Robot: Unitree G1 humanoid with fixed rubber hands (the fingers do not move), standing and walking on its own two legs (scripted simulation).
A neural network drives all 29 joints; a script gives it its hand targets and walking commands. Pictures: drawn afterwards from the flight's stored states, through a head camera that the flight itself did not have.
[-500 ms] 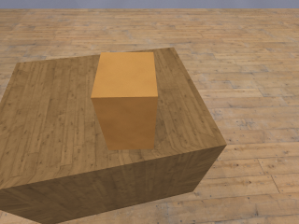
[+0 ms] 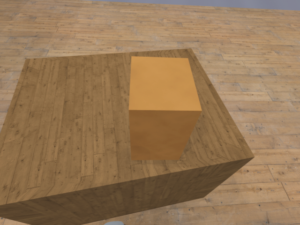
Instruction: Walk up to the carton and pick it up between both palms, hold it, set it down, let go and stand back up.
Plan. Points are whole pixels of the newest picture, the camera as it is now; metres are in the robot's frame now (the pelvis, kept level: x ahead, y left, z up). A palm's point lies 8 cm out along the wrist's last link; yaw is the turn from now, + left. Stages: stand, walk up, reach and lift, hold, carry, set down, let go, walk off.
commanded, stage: walk up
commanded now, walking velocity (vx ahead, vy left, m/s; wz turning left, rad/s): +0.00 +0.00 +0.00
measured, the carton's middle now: (157, 113) +0.42 +0.00 +0.01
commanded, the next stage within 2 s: none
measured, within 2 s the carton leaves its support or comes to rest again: neither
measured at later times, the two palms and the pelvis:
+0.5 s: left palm out of the picture +0.01 +0.21 -0.15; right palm out of the picture +0.01 -0.20 -0.14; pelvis +0.03 +0.01 +0.00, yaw +0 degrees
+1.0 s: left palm out of the picture +0.01 +0.22 -0.15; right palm out of the picture +0.02 -0.22 -0.16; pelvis +0.00 +0.00 -0.01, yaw -1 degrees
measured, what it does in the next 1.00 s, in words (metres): stands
